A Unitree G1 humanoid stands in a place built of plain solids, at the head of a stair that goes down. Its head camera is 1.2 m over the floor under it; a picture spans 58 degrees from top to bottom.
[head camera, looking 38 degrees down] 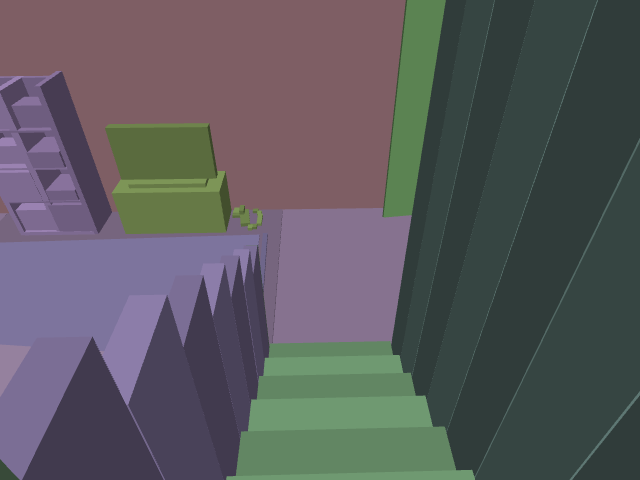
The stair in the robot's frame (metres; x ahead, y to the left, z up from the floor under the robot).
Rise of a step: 0.18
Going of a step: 0.25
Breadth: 0.85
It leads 1 degrees to the left of straight ahead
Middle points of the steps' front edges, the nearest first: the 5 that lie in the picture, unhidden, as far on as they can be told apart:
0.94 -0.10 -0.53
1.19 -0.09 -0.70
1.44 -0.08 -0.88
1.70 -0.08 -1.06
1.95 -0.07 -1.23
